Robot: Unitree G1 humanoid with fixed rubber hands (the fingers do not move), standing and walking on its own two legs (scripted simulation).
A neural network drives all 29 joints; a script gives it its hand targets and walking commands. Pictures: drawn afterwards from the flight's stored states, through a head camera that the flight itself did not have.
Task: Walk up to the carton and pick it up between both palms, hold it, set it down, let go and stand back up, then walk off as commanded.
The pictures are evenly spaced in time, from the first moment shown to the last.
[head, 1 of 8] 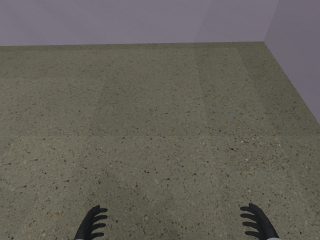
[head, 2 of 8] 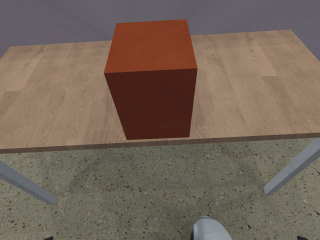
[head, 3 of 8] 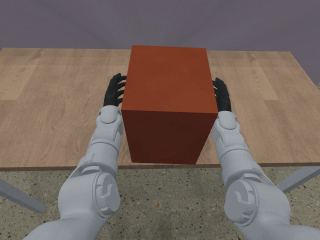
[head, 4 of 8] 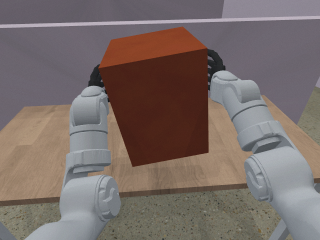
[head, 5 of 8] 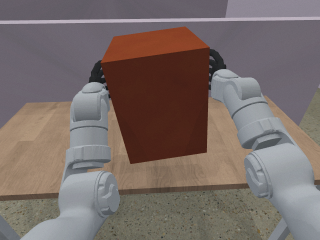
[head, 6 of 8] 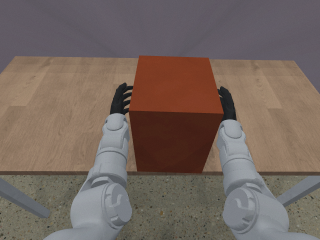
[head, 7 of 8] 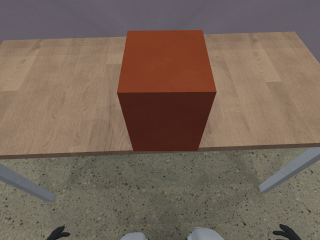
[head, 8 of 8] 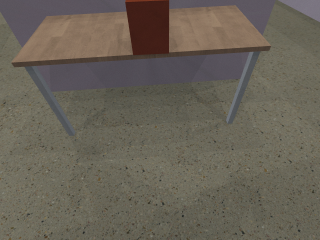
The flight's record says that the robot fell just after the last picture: no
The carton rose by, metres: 0.21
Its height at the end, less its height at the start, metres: +0.00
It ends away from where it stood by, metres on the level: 0.02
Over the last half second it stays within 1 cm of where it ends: yes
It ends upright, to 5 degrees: yes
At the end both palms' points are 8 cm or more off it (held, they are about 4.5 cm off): yes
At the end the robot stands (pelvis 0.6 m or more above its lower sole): yes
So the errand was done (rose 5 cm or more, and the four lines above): yes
